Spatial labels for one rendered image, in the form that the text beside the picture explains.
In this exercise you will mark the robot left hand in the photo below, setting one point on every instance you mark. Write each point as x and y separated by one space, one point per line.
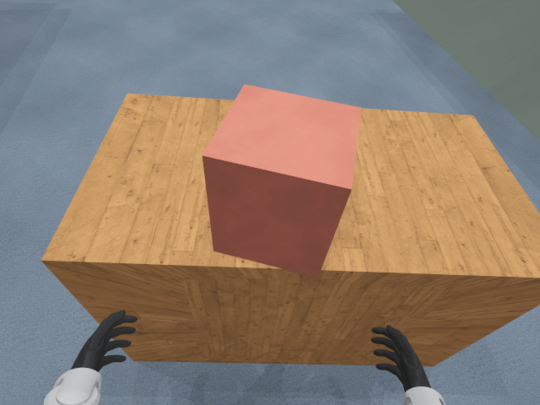
92 353

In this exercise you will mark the robot right forearm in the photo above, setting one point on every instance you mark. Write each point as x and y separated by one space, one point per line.
422 395

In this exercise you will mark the robot right hand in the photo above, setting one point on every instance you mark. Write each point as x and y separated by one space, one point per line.
409 370

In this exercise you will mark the pedestal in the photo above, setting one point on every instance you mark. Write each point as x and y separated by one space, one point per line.
437 239

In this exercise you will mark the robot left forearm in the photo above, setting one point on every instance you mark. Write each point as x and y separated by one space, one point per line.
80 386

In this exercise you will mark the carton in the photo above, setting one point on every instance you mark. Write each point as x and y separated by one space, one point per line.
278 173

